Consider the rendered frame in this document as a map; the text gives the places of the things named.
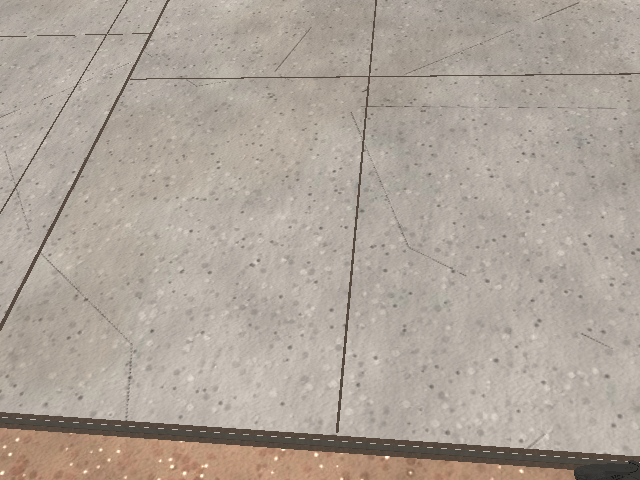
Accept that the right robot hand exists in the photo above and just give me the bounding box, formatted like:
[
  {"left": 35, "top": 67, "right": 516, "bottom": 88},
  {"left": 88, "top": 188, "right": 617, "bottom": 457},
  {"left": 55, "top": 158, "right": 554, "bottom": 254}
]
[{"left": 574, "top": 460, "right": 640, "bottom": 480}]

